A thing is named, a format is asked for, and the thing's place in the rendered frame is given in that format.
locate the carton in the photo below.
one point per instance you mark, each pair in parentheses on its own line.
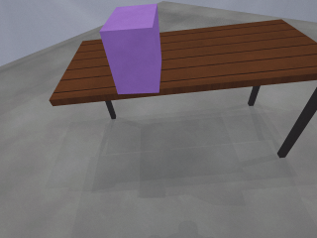
(131,42)

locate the table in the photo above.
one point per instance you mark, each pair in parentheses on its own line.
(205,59)

